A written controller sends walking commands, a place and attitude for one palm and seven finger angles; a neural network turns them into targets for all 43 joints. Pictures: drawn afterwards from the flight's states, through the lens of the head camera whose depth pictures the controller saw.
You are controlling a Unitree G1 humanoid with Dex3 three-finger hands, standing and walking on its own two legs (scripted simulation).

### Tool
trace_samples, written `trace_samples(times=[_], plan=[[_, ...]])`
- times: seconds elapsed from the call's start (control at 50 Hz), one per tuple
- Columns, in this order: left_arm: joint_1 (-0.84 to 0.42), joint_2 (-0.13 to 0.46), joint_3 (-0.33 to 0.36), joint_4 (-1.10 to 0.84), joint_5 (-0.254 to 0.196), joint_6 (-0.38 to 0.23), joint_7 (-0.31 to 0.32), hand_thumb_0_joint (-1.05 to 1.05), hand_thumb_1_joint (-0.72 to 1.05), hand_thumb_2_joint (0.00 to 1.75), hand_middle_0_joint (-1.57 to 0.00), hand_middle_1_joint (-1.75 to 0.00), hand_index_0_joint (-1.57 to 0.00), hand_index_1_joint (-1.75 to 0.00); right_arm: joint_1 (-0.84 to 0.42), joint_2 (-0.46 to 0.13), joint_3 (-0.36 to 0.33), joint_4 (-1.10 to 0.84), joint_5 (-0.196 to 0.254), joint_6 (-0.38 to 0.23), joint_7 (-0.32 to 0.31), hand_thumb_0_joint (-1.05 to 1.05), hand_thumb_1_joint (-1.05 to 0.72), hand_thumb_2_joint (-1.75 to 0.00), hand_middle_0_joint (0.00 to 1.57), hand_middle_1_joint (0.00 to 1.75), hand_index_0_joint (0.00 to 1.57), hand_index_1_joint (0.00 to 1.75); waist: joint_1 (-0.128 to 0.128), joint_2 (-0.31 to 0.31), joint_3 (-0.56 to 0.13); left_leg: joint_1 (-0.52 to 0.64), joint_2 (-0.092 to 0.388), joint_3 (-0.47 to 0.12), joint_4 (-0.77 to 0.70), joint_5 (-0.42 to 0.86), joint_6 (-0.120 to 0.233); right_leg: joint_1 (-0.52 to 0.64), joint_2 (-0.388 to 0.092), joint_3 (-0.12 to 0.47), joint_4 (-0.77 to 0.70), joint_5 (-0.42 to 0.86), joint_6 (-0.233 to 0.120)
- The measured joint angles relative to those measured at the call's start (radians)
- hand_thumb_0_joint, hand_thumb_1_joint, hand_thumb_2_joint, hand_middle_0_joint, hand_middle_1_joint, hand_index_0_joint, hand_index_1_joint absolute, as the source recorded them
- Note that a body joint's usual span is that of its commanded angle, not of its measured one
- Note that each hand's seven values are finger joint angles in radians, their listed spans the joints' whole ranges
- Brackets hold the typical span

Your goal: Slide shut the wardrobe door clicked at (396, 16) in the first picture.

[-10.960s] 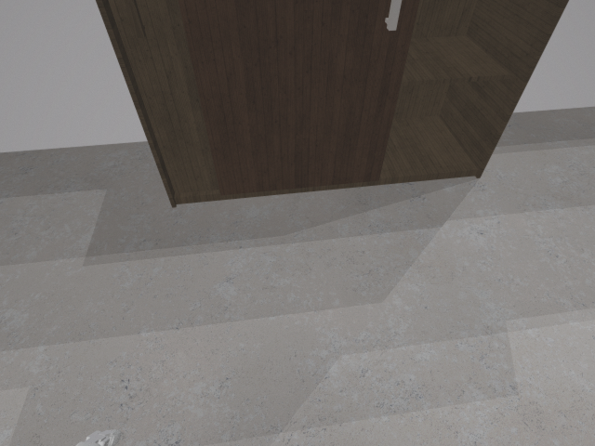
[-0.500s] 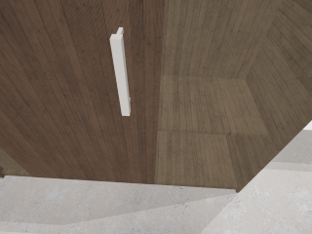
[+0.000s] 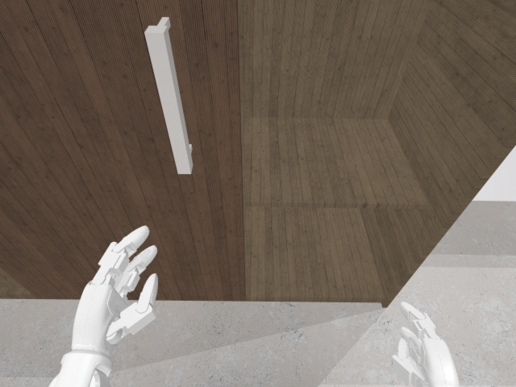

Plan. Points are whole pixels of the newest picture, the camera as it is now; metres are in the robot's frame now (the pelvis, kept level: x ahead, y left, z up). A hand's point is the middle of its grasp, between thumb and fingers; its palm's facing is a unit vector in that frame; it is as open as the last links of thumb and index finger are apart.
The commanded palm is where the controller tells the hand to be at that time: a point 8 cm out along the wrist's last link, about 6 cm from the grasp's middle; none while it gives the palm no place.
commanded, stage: raise the hand with hooked fingers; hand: left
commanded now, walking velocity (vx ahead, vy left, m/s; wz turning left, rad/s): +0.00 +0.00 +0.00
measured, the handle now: (176, 104) +0.52 +0.16 +0.19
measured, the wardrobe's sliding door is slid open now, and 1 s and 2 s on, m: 0.54 0.54 0.54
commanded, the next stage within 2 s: move the hooked fingers beside the handle in 1.78 s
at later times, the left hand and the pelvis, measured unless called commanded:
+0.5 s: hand (105, 305) +0.21 +0.21 +0.08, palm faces +0.03 -1.00 -0.06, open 11.0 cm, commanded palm +0.18 +0.27 +0.08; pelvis -0.01 -0.02 +0.00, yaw +1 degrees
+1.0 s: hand (42, 255) +0.24 +0.27 +0.15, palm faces +0.07 -0.99 -0.07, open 13.7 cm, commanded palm +0.22 +0.32 +0.15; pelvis +0.00 +0.01 +0.03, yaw +2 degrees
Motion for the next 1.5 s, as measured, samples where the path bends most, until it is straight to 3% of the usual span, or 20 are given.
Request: trace_samples(times=[0.06,0.14,0.2,0.26,0.32,0.38,0.46,0.54,0.64,0.76,1.12,1.36,1.5], plan=[[0.042,0.008,0.022,-0.020,-0.025,0.008,-0.089,0.01,0.67,0.79,-0.22,-0.46,-0.22,-0.46,-0.038,0.001,-0.006,-0.097,0.008,0.040,0.002,0.01,-0.91,-0.90,0.20,0.29,0.20,0.30,0.016,-0.017,0.004,-0.054,0.012,-0.006,0.081,-0.034,-0.012,-0.055,0.011,-0.003,0.085,-0.038,-0.012],[0.136,0.029,0.054,-0.063,-0.039,0.080,-0.066,0.01,0.57,0.75,-0.23,-0.52,-0.23,-0.52,-0.041,0.000,-0.001,-0.173,0.013,0.073,-0.019,0.01,-0.91,-0.90,0.20,0.29,0.20,0.30,0.048,-0.009,0.012,-0.087,0.021,-0.039,0.134,-0.056,-0.023,-0.071,0.022,-0.034,0.124,-0.061,-0.027],[0.156,0.052,0.090,-0.094,-0.046,0.059,-0.046,0.01,0.49,0.72,-0.23,-0.57,-0.24,-0.56,-0.026,0.003,0.018,-0.172,0.008,0.067,-0.036,0.01,-0.91,-0.90,0.20,0.29,0.20,0.30,0.069,0.005,0.018,-0.114,0.025,-0.074,0.162,-0.062,-0.029,-0.078,0.030,-0.067,0.133,-0.068,-0.037],[0.109,0.077,0.117,-0.103,-0.075,0.018,-0.083,0.01,0.42,0.69,-0.24,-0.61,-0.24,-0.61,-0.014,0.008,0.051,-0.127,0.011,0.051,-0.049,0.00,-0.91,-0.90,0.20,0.29,0.20,0.30,0.080,0.025,0.032,-0.132,0.029,-0.104,0.180,-0.062,-0.032,-0.079,0.039,-0.095,0.133,-0.067,-0.045],[0.024,0.107,0.132,-0.082,-0.103,0.040,-0.152,0.01,0.35,0.66,-0.24,-0.66,-0.24,-0.65,0.001,0.019,0.086,-0.071,0.019,0.045,-0.058,0.01,-0.91,-0.90,0.20,0.30,0.21,0.30,0.076,0.042,0.047,-0.127,0.033,-0.117,0.172,-0.054,-0.032,-0.067,0.045,-0.107,0.116,-0.055,-0.050],[-0.046,0.138,0.150,-0.039,-0.124,0.118,-0.202,0.01,0.28,0.63,-0.24,-0.70,-0.25,-0.70,0.028,0.034,0.107,-0.028,0.026,0.048,-0.064,0.01,-0.90,-0.90,0.20,0.30,0.21,0.30,0.058,0.053,0.054,-0.092,0.036,-0.108,0.128,-0.036,-0.031,-0.038,0.048,-0.099,0.075,-0.034,-0.049],[-0.063,0.155,0.194,-0.004,-0.149,0.198,-0.205,0.01,0.18,0.59,-0.25,-0.76,-0.26,-0.76,0.077,0.037,0.105,-0.004,0.029,0.047,-0.067,0.01,-0.90,-0.90,0.20,0.30,0.21,0.30,0.025,0.057,0.053,-0.027,0.037,-0.076,0.045,-0.005,-0.027,0.008,0.046,-0.069,0.005,-0.001,-0.038],[-0.053,0.152,0.230,-0.003,-0.162,0.195,-0.188,0.00,0.09,0.55,-0.26,-0.82,-0.26,-0.82,0.118,0.010,0.083,0.001,0.030,0.034,-0.066,0.01,-0.90,-0.90,0.20,0.30,0.21,0.30,0.011,0.054,0.054,0.020,0.034,-0.050,-0.018,0.017,-0.023,0.044,0.040,-0.046,-0.050,0.025,-0.028],[-0.058,0.152,0.237,-0.007,-0.163,0.173,-0.189,0.00,-0.02,0.50,-0.27,-0.90,-0.27,-0.89,0.134,-0.033,0.056,0.007,0.036,0.012,-0.069,0.01,-0.90,-0.90,0.20,0.30,0.21,0.30,0.017,0.047,0.069,0.059,0.026,-0.035,-0.058,0.030,-0.012,0.083,0.032,-0.033,-0.097,0.045,-0.014],[-0.088,0.165,0.232,-0.024,-0.152,0.193,-0.184,0.00,-0.16,0.44,-0.28,-0.99,-0.28,-0.98,0.108,-0.046,0.057,0.000,0.040,-0.016,-0.074,0.01,-0.91,-0.90,0.20,0.30,0.20,0.30,0.028,0.034,0.082,0.107,0.014,-0.029,-0.094,0.040,0.003,0.139,0.021,-0.029,-0.149,0.065,0.000],[-0.304,0.243,0.298,0.024,-0.139,0.395,-0.225,-0.01,-0.48,0.31,-0.30,-1.19,-0.30,-1.19,0.032,0.008,0.153,-0.031,0.040,-0.005,-0.077,0.01,-0.90,-0.90,0.20,0.30,0.21,0.30,0.073,0.046,0.095,0.247,-0.006,-0.035,-0.213,0.084,0.020,0.300,0.005,-0.040,-0.301,0.124,0.017],[-0.423,0.308,0.363,0.120,-0.144,0.447,-0.272,-0.01,-0.50,0.30,-0.30,-1.20,-0.31,-1.20,0.061,-0.025,0.142,0.002,0.050,0.022,-0.090,0.01,-0.90,-0.90,0.20,0.30,0.21,0.30,0.061,0.055,0.106,0.305,-0.001,-0.038,-0.283,0.115,0.009,0.351,0.012,-0.043,-0.360,0.148,0.006],[-0.401,0.297,0.362,0.143,-0.153,0.458,-0.283,-0.01,-0.50,0.30,-0.30,-1.20,-0.31,-1.20,0.075,-0.044,0.121,0.001,0.055,0.026,-0.085,0.01,-0.90,-0.90,0.20,0.30,0.21,0.30,0.047,0.059,0.102,0.309,0.009,-0.032,-0.301,0.121,0.000,0.343,0.020,-0.037,-0.361,0.149,-0.003]])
